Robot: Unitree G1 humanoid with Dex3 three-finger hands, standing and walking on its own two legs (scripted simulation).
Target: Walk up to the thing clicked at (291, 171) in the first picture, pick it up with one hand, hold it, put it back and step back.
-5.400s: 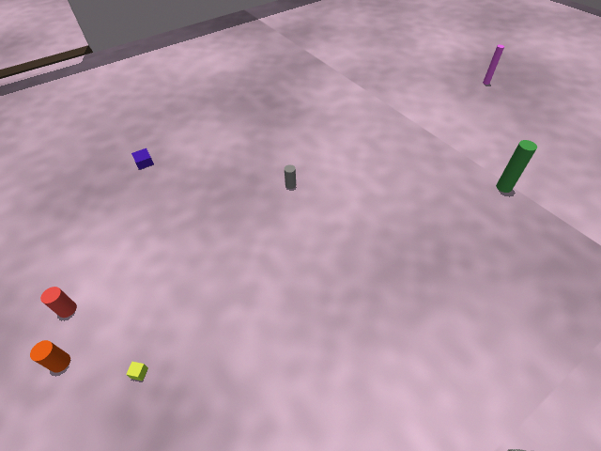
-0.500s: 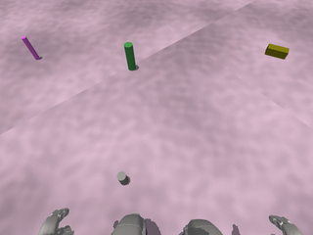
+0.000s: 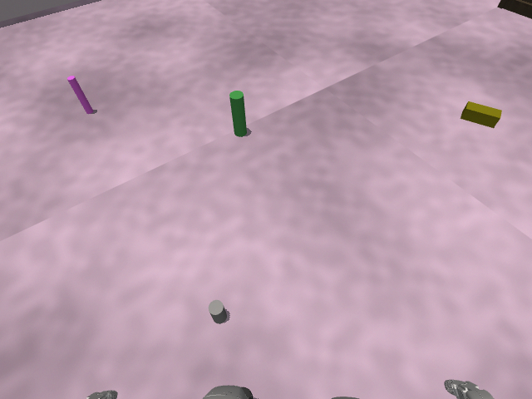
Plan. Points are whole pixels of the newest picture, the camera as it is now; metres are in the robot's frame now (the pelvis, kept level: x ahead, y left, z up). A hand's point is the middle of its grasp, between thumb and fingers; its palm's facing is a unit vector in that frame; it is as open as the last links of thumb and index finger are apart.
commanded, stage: walk up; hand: left
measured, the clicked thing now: (218, 312) +0.45 +0.22 -0.72
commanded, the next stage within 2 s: none
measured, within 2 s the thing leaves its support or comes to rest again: neither
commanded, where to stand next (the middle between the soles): +0.06 -0.02 m, yaw +2 degrees
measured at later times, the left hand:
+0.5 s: hand out of the picture +0.11 +0.25 -0.15, palm faces +0.01 -0.94 -0.33, open 7.4 cm
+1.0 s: hand out of the picture +0.05 +0.26 -0.16, palm faces +0.02 -0.91 -0.42, open 7.4 cm
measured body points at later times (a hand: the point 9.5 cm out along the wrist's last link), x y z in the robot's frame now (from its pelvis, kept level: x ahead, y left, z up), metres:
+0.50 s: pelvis +0.01 +0.00 +0.00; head +0.03 +0.00 +0.45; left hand +0.11 +0.30 -0.13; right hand +0.12 -0.30 -0.12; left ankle +0.07 +0.12 -0.74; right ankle +0.01 -0.13 -0.74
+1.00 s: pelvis -0.03 -0.02 -0.02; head +0.02 -0.03 +0.43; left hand +0.05 +0.31 -0.13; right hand +0.10 -0.33 -0.14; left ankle +0.03 +0.12 -0.70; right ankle +0.01 -0.13 -0.74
